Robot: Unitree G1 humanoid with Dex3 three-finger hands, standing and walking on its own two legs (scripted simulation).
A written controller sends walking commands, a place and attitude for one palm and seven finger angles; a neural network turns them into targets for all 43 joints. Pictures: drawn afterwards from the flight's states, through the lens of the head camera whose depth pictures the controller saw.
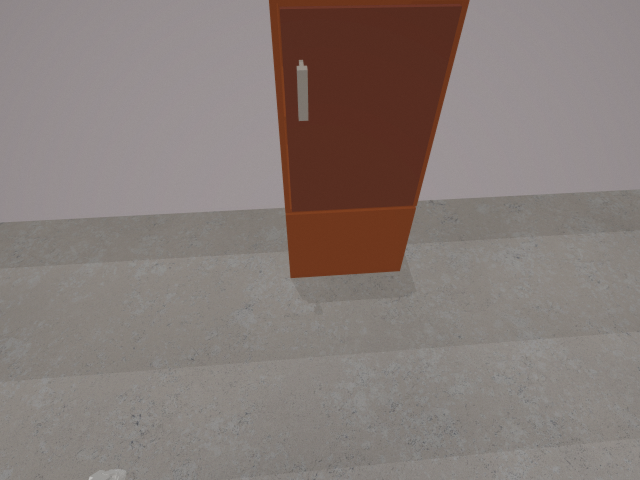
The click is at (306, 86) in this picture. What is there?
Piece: cupboard door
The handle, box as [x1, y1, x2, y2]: [297, 60, 307, 120]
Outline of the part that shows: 299,60 299,65 297,66 298,117 299,120 307,120 307,69 306,66 303,65 302,60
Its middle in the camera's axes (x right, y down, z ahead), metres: -0.05 -0.36 +0.93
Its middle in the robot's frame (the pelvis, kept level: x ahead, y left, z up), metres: +0.94 +0.09 +0.04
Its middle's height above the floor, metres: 0.81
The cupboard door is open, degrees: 0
